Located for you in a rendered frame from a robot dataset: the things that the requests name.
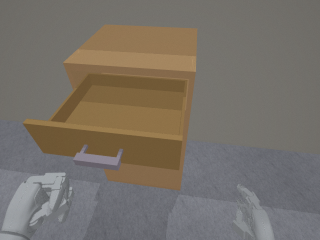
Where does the handle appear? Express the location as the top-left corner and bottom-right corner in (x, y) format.
(73, 144), (124, 171)

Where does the cabinet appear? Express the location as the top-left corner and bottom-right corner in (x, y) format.
(63, 24), (198, 191)

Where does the right robot hand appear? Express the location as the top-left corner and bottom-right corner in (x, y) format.
(233, 184), (275, 240)

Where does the left robot hand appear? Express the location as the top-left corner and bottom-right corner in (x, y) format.
(1, 172), (75, 239)

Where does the drawer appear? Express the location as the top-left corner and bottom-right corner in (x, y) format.
(23, 72), (188, 171)

